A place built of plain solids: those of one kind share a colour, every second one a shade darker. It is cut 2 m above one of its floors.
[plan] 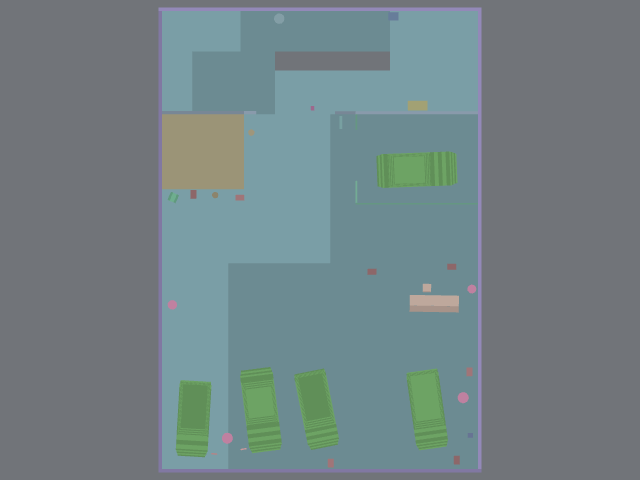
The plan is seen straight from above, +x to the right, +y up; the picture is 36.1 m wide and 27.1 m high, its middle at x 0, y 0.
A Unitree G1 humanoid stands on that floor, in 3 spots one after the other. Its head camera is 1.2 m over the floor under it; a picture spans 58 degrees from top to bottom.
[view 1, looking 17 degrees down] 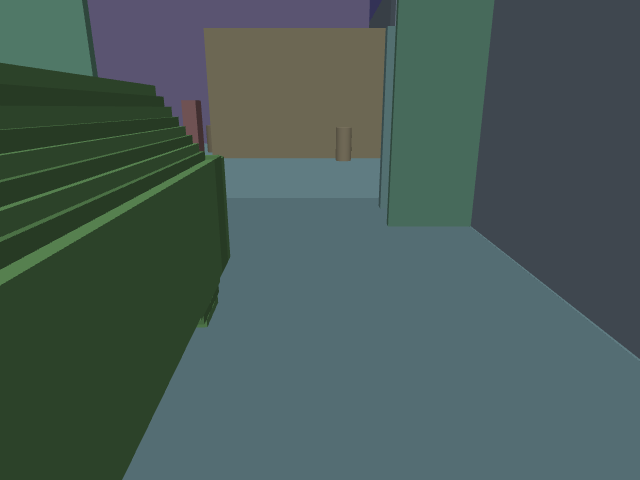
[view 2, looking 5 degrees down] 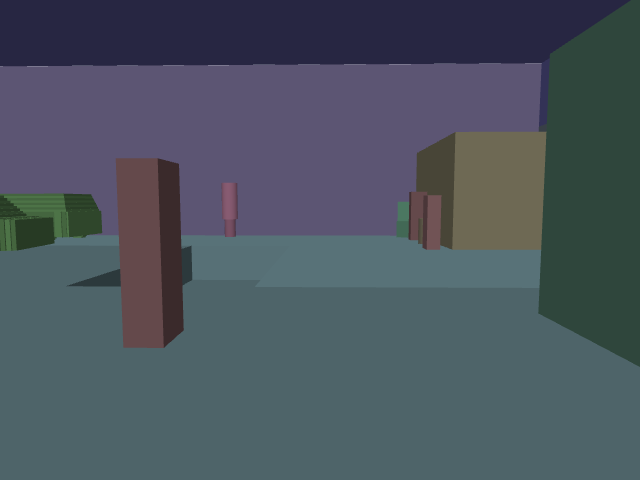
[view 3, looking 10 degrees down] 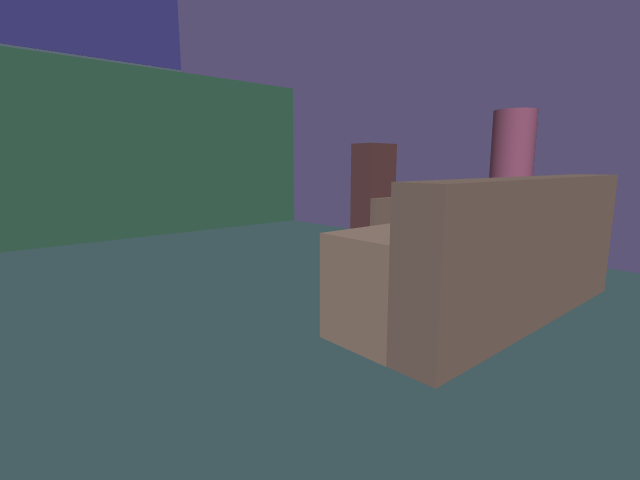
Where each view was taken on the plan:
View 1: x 6.50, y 5.51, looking -180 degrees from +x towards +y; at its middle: floor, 4.10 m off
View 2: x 6.63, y -0.28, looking -179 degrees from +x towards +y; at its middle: floor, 13.76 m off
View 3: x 3.15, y -5.23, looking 48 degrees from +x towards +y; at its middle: counter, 2.91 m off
